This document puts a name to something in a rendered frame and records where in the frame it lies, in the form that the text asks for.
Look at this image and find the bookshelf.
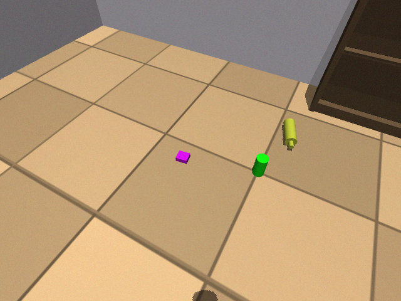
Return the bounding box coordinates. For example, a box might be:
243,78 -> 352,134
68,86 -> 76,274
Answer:
309,0 -> 401,139

